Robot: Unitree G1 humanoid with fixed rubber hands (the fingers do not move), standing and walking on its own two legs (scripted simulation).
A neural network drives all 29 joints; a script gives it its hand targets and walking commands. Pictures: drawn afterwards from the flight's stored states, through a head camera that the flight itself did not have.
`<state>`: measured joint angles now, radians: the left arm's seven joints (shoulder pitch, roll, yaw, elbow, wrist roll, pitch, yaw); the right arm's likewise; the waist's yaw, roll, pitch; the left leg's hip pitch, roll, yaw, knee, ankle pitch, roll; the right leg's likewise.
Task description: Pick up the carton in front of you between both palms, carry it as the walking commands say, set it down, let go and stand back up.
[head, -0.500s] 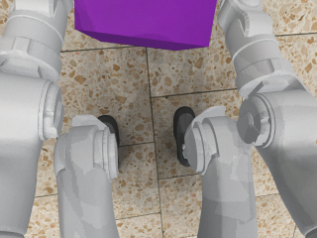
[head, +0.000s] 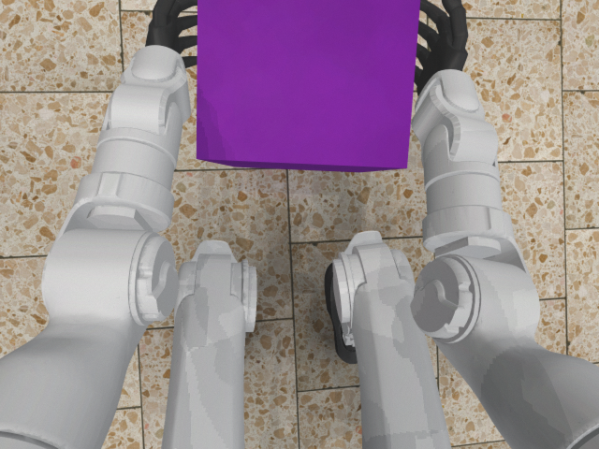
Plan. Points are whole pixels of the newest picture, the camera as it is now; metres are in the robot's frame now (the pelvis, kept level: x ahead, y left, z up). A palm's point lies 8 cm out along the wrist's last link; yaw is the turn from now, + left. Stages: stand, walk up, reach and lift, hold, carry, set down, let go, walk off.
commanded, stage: reach and lift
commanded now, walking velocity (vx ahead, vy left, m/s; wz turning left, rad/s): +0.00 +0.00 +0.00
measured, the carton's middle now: (302, 89) +0.52 -0.03 -0.16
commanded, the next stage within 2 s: none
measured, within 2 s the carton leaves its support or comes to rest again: neither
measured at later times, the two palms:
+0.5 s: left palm (111, 28) +0.49 +0.13 +0.04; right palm (528, 34) +0.48 -0.16 +0.06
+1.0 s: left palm out of the picture +0.44 +0.13 +0.21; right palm out of the picture +0.43 -0.17 +0.23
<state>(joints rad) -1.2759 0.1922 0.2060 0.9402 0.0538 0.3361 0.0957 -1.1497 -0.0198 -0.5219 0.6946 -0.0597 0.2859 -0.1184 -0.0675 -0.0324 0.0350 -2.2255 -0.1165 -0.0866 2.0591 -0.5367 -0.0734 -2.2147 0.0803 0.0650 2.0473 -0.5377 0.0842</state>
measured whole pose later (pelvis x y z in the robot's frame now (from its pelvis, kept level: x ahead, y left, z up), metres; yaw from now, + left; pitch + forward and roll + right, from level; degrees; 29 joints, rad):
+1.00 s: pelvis +0.06 +0.00 +0.26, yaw +0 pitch +27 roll +0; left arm -0.57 -0.07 0.31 0.64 0.17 0.33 0.05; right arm -0.55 0.13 -0.40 0.57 -0.16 0.27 -0.05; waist -0.04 -0.01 -0.20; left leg -1.20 -0.09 -0.12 1.17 -0.44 -0.04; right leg -1.21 0.09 0.13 1.17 -0.43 0.04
